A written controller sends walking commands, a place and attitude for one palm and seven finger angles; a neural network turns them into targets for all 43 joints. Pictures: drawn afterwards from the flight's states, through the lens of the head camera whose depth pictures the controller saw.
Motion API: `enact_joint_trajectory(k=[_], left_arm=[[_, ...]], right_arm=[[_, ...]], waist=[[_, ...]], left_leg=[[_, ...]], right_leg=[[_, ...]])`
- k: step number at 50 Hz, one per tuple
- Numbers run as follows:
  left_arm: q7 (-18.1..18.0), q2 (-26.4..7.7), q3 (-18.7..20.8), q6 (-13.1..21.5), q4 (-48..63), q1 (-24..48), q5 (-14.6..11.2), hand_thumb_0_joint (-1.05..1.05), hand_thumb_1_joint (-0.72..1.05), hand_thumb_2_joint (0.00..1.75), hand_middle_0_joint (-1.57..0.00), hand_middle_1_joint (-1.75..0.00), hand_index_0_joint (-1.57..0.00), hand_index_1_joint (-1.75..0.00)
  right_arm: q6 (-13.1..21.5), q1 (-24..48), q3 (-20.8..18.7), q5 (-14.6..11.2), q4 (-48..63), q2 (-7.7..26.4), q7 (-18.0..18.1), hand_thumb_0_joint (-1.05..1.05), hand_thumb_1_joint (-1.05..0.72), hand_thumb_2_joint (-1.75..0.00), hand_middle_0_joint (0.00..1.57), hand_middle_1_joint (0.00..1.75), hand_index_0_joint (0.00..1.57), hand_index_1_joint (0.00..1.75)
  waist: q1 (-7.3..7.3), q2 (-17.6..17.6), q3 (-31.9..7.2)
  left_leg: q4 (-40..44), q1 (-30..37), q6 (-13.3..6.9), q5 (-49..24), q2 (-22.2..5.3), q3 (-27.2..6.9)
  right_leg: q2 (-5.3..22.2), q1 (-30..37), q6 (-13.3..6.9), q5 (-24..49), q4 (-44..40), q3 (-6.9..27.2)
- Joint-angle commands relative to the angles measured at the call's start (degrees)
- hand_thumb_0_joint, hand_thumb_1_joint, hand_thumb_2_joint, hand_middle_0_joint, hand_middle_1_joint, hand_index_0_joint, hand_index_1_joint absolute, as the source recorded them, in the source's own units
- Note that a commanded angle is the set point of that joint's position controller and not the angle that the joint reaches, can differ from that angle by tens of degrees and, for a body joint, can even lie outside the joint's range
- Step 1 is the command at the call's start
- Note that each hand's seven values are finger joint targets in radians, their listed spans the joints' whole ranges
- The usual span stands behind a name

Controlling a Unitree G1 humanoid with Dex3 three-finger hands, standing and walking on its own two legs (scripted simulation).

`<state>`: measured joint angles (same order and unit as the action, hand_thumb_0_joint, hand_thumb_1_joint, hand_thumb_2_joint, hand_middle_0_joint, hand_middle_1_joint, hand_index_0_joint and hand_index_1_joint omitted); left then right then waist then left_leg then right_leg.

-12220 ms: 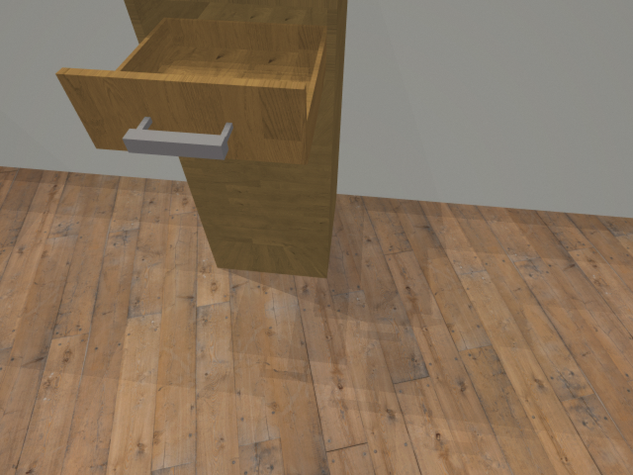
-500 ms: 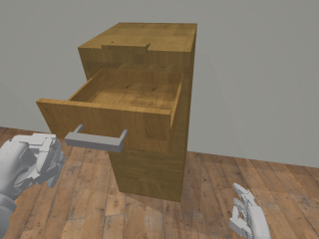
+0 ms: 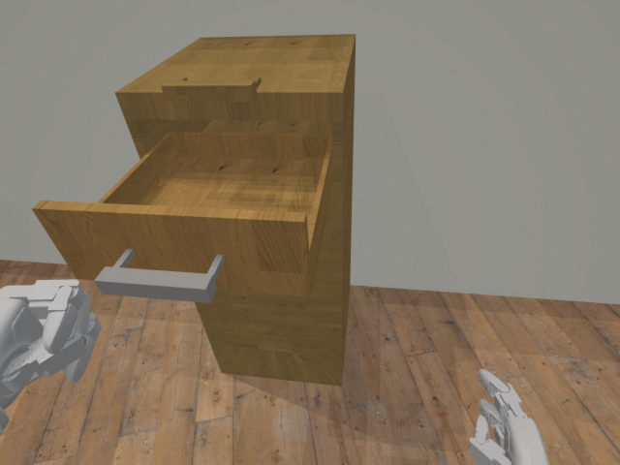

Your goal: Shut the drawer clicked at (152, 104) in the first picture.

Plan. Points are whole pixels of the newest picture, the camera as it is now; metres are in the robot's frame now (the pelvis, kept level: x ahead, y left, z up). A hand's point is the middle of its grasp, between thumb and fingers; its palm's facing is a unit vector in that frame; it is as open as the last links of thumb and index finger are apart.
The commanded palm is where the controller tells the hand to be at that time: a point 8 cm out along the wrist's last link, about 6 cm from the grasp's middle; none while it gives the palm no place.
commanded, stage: bring the fist close to the handle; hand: left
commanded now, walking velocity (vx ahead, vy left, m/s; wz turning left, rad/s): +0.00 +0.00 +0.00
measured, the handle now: (164, 271) +0.32 +0.25 +0.12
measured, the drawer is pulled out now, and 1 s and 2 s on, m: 0.30 0.30 0.27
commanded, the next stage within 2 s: push the drawer shut in 1.32 s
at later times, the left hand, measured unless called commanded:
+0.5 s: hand (131, 347) +0.18 +0.21 +0.15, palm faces +0.06 -0.99 -0.11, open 3.2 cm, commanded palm +0.15 +0.27 +0.16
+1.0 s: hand (164, 340) +0.22 +0.21 +0.11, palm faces +0.05 -0.99 -0.09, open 3.2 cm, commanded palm +0.18 +0.26 +0.12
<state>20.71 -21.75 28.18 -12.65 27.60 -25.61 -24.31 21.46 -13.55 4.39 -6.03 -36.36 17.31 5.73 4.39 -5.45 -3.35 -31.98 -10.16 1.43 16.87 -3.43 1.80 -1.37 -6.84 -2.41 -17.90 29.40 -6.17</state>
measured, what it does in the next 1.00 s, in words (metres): stands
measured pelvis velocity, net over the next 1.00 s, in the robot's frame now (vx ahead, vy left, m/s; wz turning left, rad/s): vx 0.00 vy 0.00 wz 0.01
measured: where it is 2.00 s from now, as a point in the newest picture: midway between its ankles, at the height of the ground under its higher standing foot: outside the picture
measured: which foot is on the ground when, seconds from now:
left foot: down 0.00-1.00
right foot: down 0.00-1.00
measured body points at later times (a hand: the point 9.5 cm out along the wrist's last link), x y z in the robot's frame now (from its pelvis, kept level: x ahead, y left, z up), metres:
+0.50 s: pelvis +0.01 +0.02 +0.00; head -0.03 -0.01 +0.45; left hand +0.17 +0.27 +0.16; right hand +0.22 -0.19 -0.05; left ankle +0.01 +0.13 -0.73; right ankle -0.01 -0.08 -0.73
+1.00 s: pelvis +0.00 +0.00 +0.00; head -0.01 -0.02 +0.44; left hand +0.21 +0.26 +0.12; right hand +0.17 -0.23 -0.08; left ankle +0.01 +0.13 -0.73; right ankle -0.01 -0.08 -0.73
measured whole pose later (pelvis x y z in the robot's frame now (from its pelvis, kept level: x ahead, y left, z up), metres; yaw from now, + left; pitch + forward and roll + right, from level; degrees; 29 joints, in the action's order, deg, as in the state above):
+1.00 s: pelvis +0.00 +0.00 +0.00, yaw +1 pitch -1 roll +0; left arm 15.6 -14.8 14.8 4.0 8.7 -18.5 -17.0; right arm 19.4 -14.1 2.3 -2.5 -38.5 15.2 4.1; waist 0.9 -3.4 -1.8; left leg -34.2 -16.3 0.9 17.3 -2.1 1.6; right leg 0.1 -13.7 -2.2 -19.6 33.7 -6.3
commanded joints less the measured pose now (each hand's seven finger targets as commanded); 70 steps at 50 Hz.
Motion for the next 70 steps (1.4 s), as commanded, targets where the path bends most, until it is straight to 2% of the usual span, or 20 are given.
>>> enact_joint_trajectory(k=[1,4,8,10,15,20,27,29,33,34,40,45,48,51,54,57,62,64,66,70], left_arm=[[0.47,-10.0,3.44,4.14,12.88,7.23,-1.81,0.0,0.9,0.9,-1.4,-1.6,-1.4,-1.6],[-1.05,-10.75,3.78,5.51,13.98,7.64,-0.48,0.0,0.9,0.9,-1.4,-1.6,-1.4,-1.6],[-3.08,-6.87,0.52,6.29,13.77,5.14,1.41,0.0,0.9,0.9,-1.4,-1.6,-1.4,-1.6],[-3.45,-3.73,-2.96,6.03,13.76,5.06,2.03,0.0,0.9,0.9,-1.4,-1.6,-1.4,-1.6],[-3.98,-1.96,-6.19,5.57,12.52,5.52,3.69,0.0,0.9,0.9,-1.4,-1.6,-1.4,-1.6],[-5.56,-2.51,-5.97,7.63,12.74,5.02,5.39,0.0,0.9,0.9,-1.4,-1.6,-1.4,-1.6],[-6.13,-2.03,-6.52,11.46,7.55,6.45,5.17,0.0,0.9,0.9,-1.4,-1.6,-1.4,-1.6],[-5.92,-1.49,-7.28,12.37,6.82,6.88,5.54,0.0,0.9,0.9,-1.4,-1.6,-1.4,-1.6],[-5.24,-0.86,-9.73,14.06,4.54,10.65,5.55,0.0,0.9,0.9,-1.4,-1.6,-1.4,-1.6],[-5.63,-2.62,-7.7,14.53,2.61,10.62,5.64,0.0,0.9,0.9,-1.4,-1.6,-1.4,-1.6],[-5.93,-2.24,-8.29,18.1,-1.72,13.43,6.12,0.0,0.9,0.9,-1.4,-1.6,-1.4,-1.6],[-5.53,-2.49,-7.94,20.31,-6.95,14.14,6.01,0.0,0.9,0.9,-1.4,-1.6,-1.4,-1.6],[-5.11,-2.66,-8.23,21.58,-5.2,14.49,5.87,0.0,0.9,0.9,-1.4,-1.6,-1.4,-1.6],[-5.06,-4.21,-6.33,22.23,-4.55,13.06,5.79,0.0,0.9,0.9,-1.4,-1.6,-1.4,-1.6],[-4.93,-5.99,-3.86,22.66,-7.29,13.37,5.19,0.0,0.9,0.9,-1.4,-1.6,-1.4,-1.6],[-3.86,-2.23,-6.7,22.36,-6.39,11.89,4.31,0.0,0.9,0.9,-1.4,-1.6,-1.4,-1.6],[-2.68,-3.15,-6.87,21.14,-7.35,13.06,4.07,0.0,0.9,0.9,-1.4,-1.6,-1.4,-1.6],[-2.78,-3.61,-6.85,21.26,-7.13,14.57,4.44,0.0,0.9,0.9,-1.4,-1.6,-1.4,-1.6],[-2.82,-4.97,-5.57,21.75,-6.18,15.21,4.64,0.0,0.9,0.9,-1.4,-1.6,-1.4,-1.6],[-3.4,-2.34,-7.48,22.4,-4.64,14.24,4.75,0.0,0.9,0.9,-1.4,-1.6,-1.4,-1.6]], right_arm=[[5.0,11.02,-1.99,0.11,11.58,5.14,0.49,0.0,-0.9,-0.9,0.2,0.3,0.2,0.3],[5.47,10.78,-1.82,0.69,10.67,4.46,0.26,0.0,-0.9,-0.9,0.2,0.3,0.2,0.3],[5.19,9.89,-2.06,1.01,10.7,3.52,-0.64,0.0,-0.9,-0.9,0.2,0.3,0.2,0.3],[4.34,9.68,-2.18,1.17,10.23,3.39,-0.96,0.0,-0.9,-0.9,0.2,0.3,0.2,0.3],[3.1,9.51,-2.69,1.59,10.25,3.44,-1.06,0.0,-0.9,-0.9,0.2,0.3,0.2,0.3],[1.46,9.56,-2.86,2.2,10.3,2.8,-1.29,0.0,-0.9,-0.9,0.2,0.3,0.2,0.3],[0.99,8.93,-3.27,2.42,9.74,2.97,-0.96,0.0,-0.9,-0.9,0.2,0.3,0.2,0.3],[1.01,9.3,-3.32,2.5,9.36,2.99,-0.95,0.0,-0.9,-0.9,0.2,0.3,0.2,0.3],[1.47,8.58,-3.38,2.6,9.29,3.25,-0.67,0.0,-0.9,-0.9,0.2,0.3,0.2,0.3],[1.44,8.73,-3.61,2.73,8.59,3.52,-0.5,0.0,-0.9,-0.9,0.2,0.3,0.2,0.3],[1.55,7.84,-3.86,3.02,7.95,3.36,-0.6,0.0,-0.9,-0.9,0.2,0.3,0.2,0.3],[1.33,6.95,-4.43,3.13,7.34,3.8,-0.81,0.0,-0.9,-0.9,0.2,0.3,0.2,0.3],[1.82,7.25,-4.54,3.04,8.36,3.67,-1.11,0.0,-0.9,-0.9,0.2,0.3,0.2,0.3],[1.79,6.99,-4.63,3.1,8.65,3.51,-1.3,0.0,-0.9,-0.9,0.2,0.3,0.2,0.3],[1.32,6.96,-4.73,3.04,7.89,3.81,-1.07,0.0,-0.9,-0.9,0.2,0.3,0.2,0.3],[1.7,7.26,-4.57,2.73,8.66,3.35,-1.29,0.0,-0.9,-0.9,0.2,0.3,0.2,0.3],[1.59,6.69,-4.7,2.66,8.51,4.02,-1.03,0.0,-0.9,-0.9,0.2,0.3,0.2,0.3],[1.43,7.05,-4.59,2.76,8.23,4.07,-0.81,0.0,-0.9,-0.9,0.2,0.3,0.2,0.3],[1.36,6.65,-4.76,2.78,8.35,4.0,-0.82,0.0,-0.9,-0.9,0.2,0.3,0.2,0.3],[1.31,6.74,-4.39,2.95,8.45,3.34,-1.06,0.0,-0.9,-0.9,0.2,0.3,0.2,0.3]], waist=[[0.21,3.48,-1.81],[0.59,1.11,-1.2],[0.33,-1.07,-1.1],[-0.43,-0.45,0.12],[-1.19,4.6,-0.31],[-1.07,2.43,-2.09],[-1.79,4.08,-1.7],[-1.93,1.64,-1.63],[-2.81,3.08,-0.84],[-2.61,4.87,0.05],[-2.7,2.31,-1.13],[-3.05,4.99,-2.87],[-2.68,2.93,-5.62],[-2.34,3.15,-6.54],[-2.37,6.8,-4.82],[-2.45,2.43,-4.63],[-3.2,6.26,-3.24],[-3.33,6.16,-1.95],[-3.06,4.28,-4.34],[-3.1,2.4,-5.95]], left_leg=[[3.93,4.84,-2.76,-8.58,2.36,-3.83],[4.77,4.64,-2.73,-9.44,2.58,-3.64],[5.42,4.02,-2.4,-11.72,2.64,-3.32],[5.55,3.6,-2.33,-11.58,2.65,-3.17],[5.39,3.01,-2.71,-11.23,2.49,-3.63],[5.09,2.55,-2.49,-11.74,2.7,-3.22],[4.28,1.4,-2.53,-10.27,2.66,-3.26],[3.91,1.42,-2.54,-9.8,2.73,-2.99],[3.79,0.41,-2.71,-7.61,2.94,-3.17],[3.56,-0.29,-2.79,-7.15,2.69,-3.28],[3.09,-0.93,-2.7,-6.69,3.2,-2.58],[1.86,-2.13,-2.7,-8.1,3.25,-1.99],[1.44,-1.38,-2.71,-9.15,3.35,-1.74],[1.02,-1.82,-2.81,-10.5,3.27,-1.47],[0.79,-3.52,-2.82,-10.12,3.13,-1.67],[0.87,-2.02,-2.77,-10.42,3.33,-1.2],[0.69,-3.28,-2.94,-9.25,3.33,-1.7],[0.7,-3.48,-3.08,-8.51,3.31,-1.86],[0.81,-2.28,-3.08,-9.48,3.37,-1.92],[0.88,-0.69,-3.01,-11.06,3.47,-1.86]], right_leg=[[2.12,-6.77,3.94,10.66,-6.92,6.22],[1.06,-6.82,2.83,10.9,-5.97,3.69],[0.86,-6.52,2.09,13.96,-4.08,1.37],[0.66,-7.1,2.15,14.11,-4.42,1.0],[0.49,-7.51,2.47,13.69,-4.29,0.63],[0.85,-6.94,2.18,13.27,-3.67,0.51],[1.16,-7.56,2.33,11.96,-3.58,0.99],[1.35,-7.71,2.23,11.52,-3.84,1.36],[1.56,-8.88,2.57,9.07,-4.02,1.71],[1.55,-9.03,2.53,8.26,-4.52,2.22],[1.96,-9.31,2.53,7.07,-4.01,2.91],[2.19,-8.87,2.83,9.63,-3.09,3.36],[2.49,-7.97,2.83,11.65,-2.13,3.49],[2.63,-7.11,2.93,13.86,-1.92,3.94],[2.59,-7.0,3.21,13.49,-2.23,4.34],[2.56,-8.2,3.11,14.93,-1.97,3.91],[2.34,-9.25,3.5,13.71,-2.43,4.22],[2.18,-9.84,3.31,11.8,-2.79,4.38],[2.32,-9.05,3.12,12.6,-2.37,4.27],[1.98,-8.66,2.78,14.62,-1.67,3.28]])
